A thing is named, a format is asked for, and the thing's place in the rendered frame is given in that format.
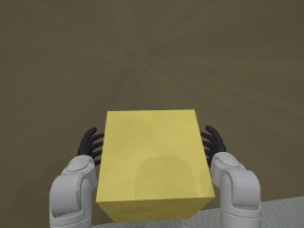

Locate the carton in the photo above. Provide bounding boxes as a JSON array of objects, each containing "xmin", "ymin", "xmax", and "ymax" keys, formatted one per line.
[{"xmin": 96, "ymin": 109, "xmax": 215, "ymax": 223}]

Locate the right robot hand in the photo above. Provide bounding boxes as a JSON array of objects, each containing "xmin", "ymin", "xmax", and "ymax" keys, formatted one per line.
[{"xmin": 200, "ymin": 125, "xmax": 226, "ymax": 167}]

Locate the robot left forearm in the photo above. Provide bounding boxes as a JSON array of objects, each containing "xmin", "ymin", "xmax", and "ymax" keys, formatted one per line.
[{"xmin": 49, "ymin": 155, "xmax": 98, "ymax": 228}]

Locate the robot right forearm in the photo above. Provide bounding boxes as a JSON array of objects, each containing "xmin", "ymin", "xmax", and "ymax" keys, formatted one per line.
[{"xmin": 210, "ymin": 152, "xmax": 261, "ymax": 228}]

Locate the left robot hand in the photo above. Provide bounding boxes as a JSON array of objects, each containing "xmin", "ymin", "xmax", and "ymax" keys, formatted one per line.
[{"xmin": 77, "ymin": 127, "xmax": 105, "ymax": 167}]

